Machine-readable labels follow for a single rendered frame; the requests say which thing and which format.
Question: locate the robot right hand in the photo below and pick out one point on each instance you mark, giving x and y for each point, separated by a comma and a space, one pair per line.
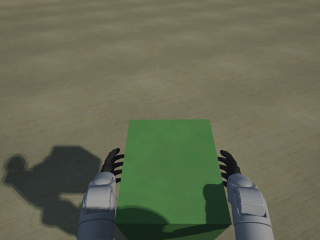
231, 166

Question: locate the carton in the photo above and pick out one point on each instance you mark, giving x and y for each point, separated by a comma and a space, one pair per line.
171, 186

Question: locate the robot right forearm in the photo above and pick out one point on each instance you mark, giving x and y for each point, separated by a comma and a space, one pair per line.
250, 213

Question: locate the robot left forearm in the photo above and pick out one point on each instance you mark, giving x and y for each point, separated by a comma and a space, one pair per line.
97, 214

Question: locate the robot left hand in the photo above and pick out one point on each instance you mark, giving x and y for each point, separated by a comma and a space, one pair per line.
109, 164

